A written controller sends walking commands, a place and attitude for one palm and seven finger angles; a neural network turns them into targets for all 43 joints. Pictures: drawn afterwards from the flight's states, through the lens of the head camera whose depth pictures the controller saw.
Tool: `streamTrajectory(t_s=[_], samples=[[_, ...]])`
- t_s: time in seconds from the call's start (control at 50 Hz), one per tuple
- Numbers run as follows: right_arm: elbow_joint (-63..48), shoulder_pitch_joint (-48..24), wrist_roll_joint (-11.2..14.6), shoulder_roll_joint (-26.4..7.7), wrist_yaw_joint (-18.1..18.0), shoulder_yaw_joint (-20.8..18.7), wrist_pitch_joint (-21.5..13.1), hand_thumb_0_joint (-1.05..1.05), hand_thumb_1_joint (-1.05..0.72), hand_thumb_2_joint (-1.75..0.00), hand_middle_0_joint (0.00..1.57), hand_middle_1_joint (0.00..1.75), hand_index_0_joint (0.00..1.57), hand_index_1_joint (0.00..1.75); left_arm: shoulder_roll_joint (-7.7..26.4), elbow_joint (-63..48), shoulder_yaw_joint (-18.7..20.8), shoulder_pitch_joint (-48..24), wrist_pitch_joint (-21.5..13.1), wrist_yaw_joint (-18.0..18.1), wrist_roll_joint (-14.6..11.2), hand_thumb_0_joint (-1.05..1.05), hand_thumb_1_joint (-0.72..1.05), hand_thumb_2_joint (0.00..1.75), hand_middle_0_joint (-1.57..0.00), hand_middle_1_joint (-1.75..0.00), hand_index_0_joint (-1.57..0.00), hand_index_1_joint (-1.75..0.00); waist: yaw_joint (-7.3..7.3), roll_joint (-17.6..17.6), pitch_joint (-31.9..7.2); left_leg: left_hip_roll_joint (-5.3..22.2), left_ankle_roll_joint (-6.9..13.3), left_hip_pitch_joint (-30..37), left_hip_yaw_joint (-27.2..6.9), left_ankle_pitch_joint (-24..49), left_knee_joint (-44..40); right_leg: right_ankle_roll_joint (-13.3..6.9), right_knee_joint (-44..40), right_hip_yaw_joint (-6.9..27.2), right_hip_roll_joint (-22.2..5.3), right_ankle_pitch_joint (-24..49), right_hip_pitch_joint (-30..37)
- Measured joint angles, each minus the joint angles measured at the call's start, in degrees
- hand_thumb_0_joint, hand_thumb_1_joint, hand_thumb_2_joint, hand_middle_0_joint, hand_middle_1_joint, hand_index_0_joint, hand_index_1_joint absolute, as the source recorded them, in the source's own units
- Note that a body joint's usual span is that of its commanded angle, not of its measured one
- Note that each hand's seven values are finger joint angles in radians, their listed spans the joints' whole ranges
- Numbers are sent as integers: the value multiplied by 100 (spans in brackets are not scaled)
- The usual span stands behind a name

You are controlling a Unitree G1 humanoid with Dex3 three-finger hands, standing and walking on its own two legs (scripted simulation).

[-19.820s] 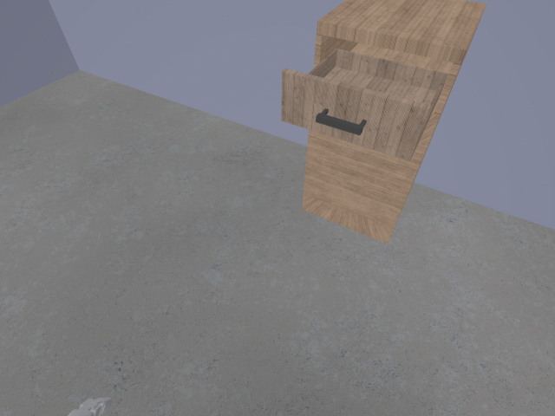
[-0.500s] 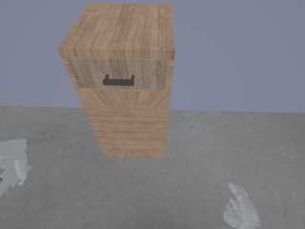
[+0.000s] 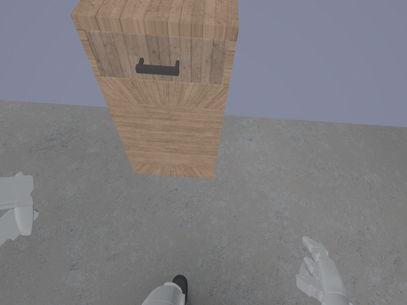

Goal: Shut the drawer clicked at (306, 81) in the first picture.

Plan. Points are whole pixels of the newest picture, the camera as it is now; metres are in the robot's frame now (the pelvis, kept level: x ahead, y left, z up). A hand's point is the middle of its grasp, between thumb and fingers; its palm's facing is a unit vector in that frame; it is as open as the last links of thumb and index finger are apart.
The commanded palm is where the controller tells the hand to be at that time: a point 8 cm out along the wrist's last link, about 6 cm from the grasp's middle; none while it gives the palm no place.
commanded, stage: step back with the hand held close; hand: left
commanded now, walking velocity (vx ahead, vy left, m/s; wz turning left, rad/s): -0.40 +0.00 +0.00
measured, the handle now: (158, 66) +0.72 +0.19 -0.01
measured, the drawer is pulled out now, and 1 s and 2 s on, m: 0.00 0.00 0.00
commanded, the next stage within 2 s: stop stepping back and stand still in 0.24 s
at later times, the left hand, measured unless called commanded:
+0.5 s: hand out of the picture +0.08 +0.23 +0.16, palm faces +0.27 -0.84 -0.47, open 3.3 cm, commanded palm +0.02 +0.29 +0.18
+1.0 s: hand out of the picture +0.02 +0.22 +0.18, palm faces +0.35 -0.81 -0.46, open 3.3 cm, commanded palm -0.03 +0.27 +0.18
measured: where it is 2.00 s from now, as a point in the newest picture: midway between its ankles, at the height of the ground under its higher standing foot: outside the picture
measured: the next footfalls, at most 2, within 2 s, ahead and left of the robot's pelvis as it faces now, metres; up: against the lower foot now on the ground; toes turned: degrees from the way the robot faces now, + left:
left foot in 0.32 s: -0.02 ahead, +0.11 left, +0.00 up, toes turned +1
right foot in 0.56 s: -0.10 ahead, -0.12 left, +0.00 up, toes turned +2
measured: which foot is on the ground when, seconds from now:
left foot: down 0.00-0.12, up 0.14-0.30, down 0.32-0.58, up 0.60-0.74, down 0.76-1.00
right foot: down 0.00-0.34, up 0.36-0.54, down 0.56-1.00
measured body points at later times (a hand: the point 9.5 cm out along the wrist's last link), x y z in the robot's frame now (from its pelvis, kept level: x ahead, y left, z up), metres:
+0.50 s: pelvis -0.12 +0.01 +0.01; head -0.08 +0.04 +0.45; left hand +0.06 +0.28 +0.19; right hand +0.06 -0.21 -0.06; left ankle -0.06 +0.11 -0.73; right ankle -0.11 -0.11 -0.71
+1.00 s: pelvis -0.17 +0.00 +0.00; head -0.19 +0.01 +0.45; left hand +0.00 +0.27 +0.21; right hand -0.04 -0.24 -0.08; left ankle -0.14 +0.11 -0.73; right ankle -0.12 -0.10 -0.73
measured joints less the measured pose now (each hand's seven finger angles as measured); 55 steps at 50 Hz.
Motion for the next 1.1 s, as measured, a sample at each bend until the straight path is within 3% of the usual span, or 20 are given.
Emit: streamTrajectory(t_s=[0.1, 0.14, 0.2, 0.24, 0.3, 0.34, 0.38, 0.44, 0.5, 0.58, 0.62, 0.68, 0.72, 0.76, 0.86, 0.94, 1.0, 1.06, 1.1], samples=[[-176, -163, 31, 78, 79, 20, 88, 1, -90, -90, 20, 30, 21, 30, 287, -289, -124, 245, 70, -143, -93, 2, 88, 90, -140, -160, -140, -159, -50, 17, 22, 88, -52, 80, 20, 246, -134, -69, 195, -14, 75, 17, -86], [-252, -98, 68, 75, 79, 14, 150, 1, -90, -90, 20, 30, 21, 30, 393, -340, -36, 387, 42, -159, -116, 2, 88, 90, -140, -160, -140, -159, -109, 104, -101, 125, -82, 5, -70, 1, 71, -126, 149, -85, 132, 94, -42], [-120, 115, 105, 70, 63, -89, 260, 1, -90, -90, 20, 30, 21, 30, 390, -209, 4, 436, 29, -94, -145, 1, 88, 90, -140, -160, -141, -159, -70, 8, -488, -155, -238, -260, -261, -1295, 1723, -148, -20, -63, 2, 215, -22], [5, 242, 79, 65, 10, -132, 368, 1, -90, -90, 20, 30, 21, 30, 239, 9, 44, 352, 69, -36, -135, 1, 88, 90, -141, -160, -141, -159, -8, -131, -727, -256, -280, -128, -195, -1610, 2336, -110, -192, 20, -134, 353, -38], [5, 300, 73, -24, -108, -82, 445, 1, -90, -90, 20, 30, 20, 30, -25, 374, 47, 78, 170, 67, -103, 1, 88, 90, -141, -160, -141, -159, -34, -179, -769, -127, -264, 630, -136, -1266, 1216, -8, -214, -4, -219, 491, -208], [-24, 208, 77, -113, -161, -101, 391, 1, -90, -90, 20, 30, 20, 30, -138, 528, -83, -221, 250, 93, -67, 1, 88, 90, -140, -160, -141, -159, -105, -124, -579, -122, -91, 923, -179, -1276, 371, 72, 113, -118, -257, 444, -515], [11, 63, 78, -1, -108, -101, 325, 1, -90, -90, 20, 30, 20, 30, -116, 616, -191, -427, 338, 85, -33, 1, 89, 90, -140, -160, -141, -159, -23, -371, -266, -275, -2, 875, -40, -1099, 282, 95, 672, 57, -345, 73, -816], [-108, 107, 22, 172, 20, 36, 75, 1, -90, -90, 20, 30, 20, 30, -39, 265, -282, -134, 516, 26, -53, 2, 89, 90, -140, -160, -140, -159, -21, -436, -94, -200, -16, 854, 61, -758, 122, 110, 1485, -21, -257, -553, -1063], [-242, 350, 58, 319, 113, 178, -120, 1, -90, -90, 20, 30, 20, 30, 123, -394, -269, 348, 586, 52, -57, 2, 89, 90, -140, -160, -140, -159, -59, -389, -146, -69, -62, 869, 49, -608, 17, 133, 1263, -238, -269, -567, -741], [-219, 571, 60, 393, 105, 296, -75, 1, -90, -90, 20, 30, 21, 30, 344, -691, 17, 660, 423, 128, -64, 2, 88, 90, -140, -160, -140, -159, -82, -320, -425, 8, -161, 701, 76, -764, 291, -15, -32, -352, -349, -63, 32], [-60, 556, 38, 302, 64, 259, 65, 1, -90, -90, 20, 30, 21, 30, 249, -413, 13, 469, 401, 131, -95, 1, 88, 90, -141, -160, -141, -159, -103, -129, -496, 27, -235, 569, -45, -1320, 720, -125, -101, -413, -280, 308, 39], [208, 647, 88, 139, -12, 167, 236, 1, -90, -90, 20, 30, 21, 30, 39, 116, -49, 152, 508, 177, -126, 1, 88, 90, -141, -160, -141, -159, -70, -87, -730, -47, -209, 518, 16, -1662, 1553, -188, -69, -435, -386, 358, -21], [293, 758, 112, 15, -73, 119, 281, 1, -90, -90, 20, 30, 21, 30, -158, 416, -110, 47, 600, 219, -125, 1, 88, 90, -141, -160, -141, -159, -85, -91, -889, -13, -142, 817, 118, -1738, 1368, -132, 26, -515, -495, 297, -82], [275, 854, 111, -143, -147, 70, 219, 1, -90, -90, 20, 30, 21, 30, -342, 593, -205, -1, 658, 253, -95, 1, 88, 90, -141, -160, -141, -159, -160, 6, -962, 76, -32, 1225, 62, -1754, 635, -46, 272, -632, -504, 159, -211], [313, 920, 60, -12, -168, 59, -1, 1, -90, -90, 20, 30, 20, 30, -423, 709, -420, -77, 785, 219, 47, 2, 89, 90, -141, -160, -141, -159, -289, -305, -724, -91, -69, 1441, 118, -1248, 433, 11, 1367, -464, -496, -600, -483], [203, 1019, 48, 129, -40, 190, -185, 1, -90, -90, 20, 30, 20, 30, -111, 153, -363, 136, 680, 206, 94, 2, 89, 90, -141, -160, -141, -159, -293, -333, -607, -9, -173, 1522, 46, -1136, 317, 16, 532, -664, -417, -316, -163], [149, 925, 23, 132, 15, 193, -118, 1, -90, -90, 20, 30, 20, 30, 59, 5, -220, 192, 452, 186, 104, 2, 89, 90, -141, -160, -141, -159, -222, -173, -537, 82, -185, 1299, 2, -1475, 742, -187, 130, -713, -311, 544, -98], [265, 792, 44, 70, 14, 105, 20, 1, -90, -90, 20, 30, 21, 30, -4, 199, -221, 39, 373, 147, 65, 1, 88, 90, -141, -160, -141, -159, -134, -16, -563, 49, -154, 887, -25, -1952, 1673, -292, 74, -735, -278, 648, -175], [322, 745, 68, 38, 5, 81, 106, 1, -90, -90, 20, 30, 21, 30, -113, 392, -211, -14, 389, 139, 33, 1, 88, 90, -141, -160, -141, -159, -113, -11, -611, 29, -120, 855, 68, -1943, 1735, -268, 0, -712, -317, 670, -195]])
